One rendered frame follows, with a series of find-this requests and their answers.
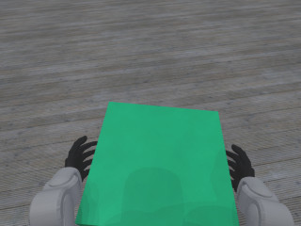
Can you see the right robot forearm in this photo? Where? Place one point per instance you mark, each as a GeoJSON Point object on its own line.
{"type": "Point", "coordinates": [260, 206]}

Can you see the carton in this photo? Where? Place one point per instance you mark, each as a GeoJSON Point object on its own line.
{"type": "Point", "coordinates": [158, 166]}

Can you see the left robot hand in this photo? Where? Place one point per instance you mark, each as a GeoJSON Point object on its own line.
{"type": "Point", "coordinates": [77, 156]}

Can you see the left robot forearm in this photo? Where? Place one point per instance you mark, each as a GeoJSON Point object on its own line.
{"type": "Point", "coordinates": [54, 205]}

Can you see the right robot hand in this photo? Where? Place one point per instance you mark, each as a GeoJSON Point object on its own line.
{"type": "Point", "coordinates": [242, 167]}

